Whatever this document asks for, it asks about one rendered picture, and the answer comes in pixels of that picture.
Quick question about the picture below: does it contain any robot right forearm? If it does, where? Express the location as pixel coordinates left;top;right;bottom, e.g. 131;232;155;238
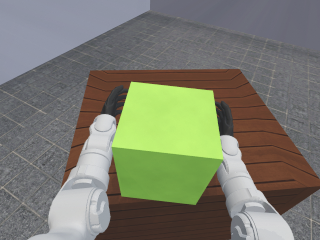
216;135;295;240

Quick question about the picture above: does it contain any pedestal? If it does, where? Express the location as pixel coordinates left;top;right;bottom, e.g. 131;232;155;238
60;69;320;240

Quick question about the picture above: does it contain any robot right hand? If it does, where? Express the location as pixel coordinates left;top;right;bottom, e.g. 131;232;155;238
214;100;234;137

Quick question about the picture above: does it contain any robot right upper arm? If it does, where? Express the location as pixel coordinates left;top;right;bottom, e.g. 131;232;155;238
230;211;294;240

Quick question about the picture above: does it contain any robot left upper arm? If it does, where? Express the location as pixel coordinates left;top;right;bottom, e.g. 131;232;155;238
27;187;111;240

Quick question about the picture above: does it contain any carton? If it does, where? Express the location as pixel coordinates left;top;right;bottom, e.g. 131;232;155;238
111;81;224;205

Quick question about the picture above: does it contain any robot left forearm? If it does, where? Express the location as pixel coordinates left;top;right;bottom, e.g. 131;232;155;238
48;114;117;228

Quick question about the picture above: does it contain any robot left hand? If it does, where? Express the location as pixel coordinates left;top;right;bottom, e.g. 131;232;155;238
100;85;129;118

